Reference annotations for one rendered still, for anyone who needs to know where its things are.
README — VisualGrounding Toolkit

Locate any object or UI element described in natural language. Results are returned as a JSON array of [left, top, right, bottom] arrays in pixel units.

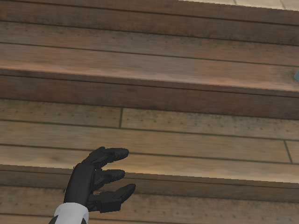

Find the robot left forearm
[[49, 203, 89, 224]]

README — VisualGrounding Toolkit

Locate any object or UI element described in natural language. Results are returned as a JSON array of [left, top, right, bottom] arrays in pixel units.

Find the robot left hand
[[64, 147, 136, 214]]

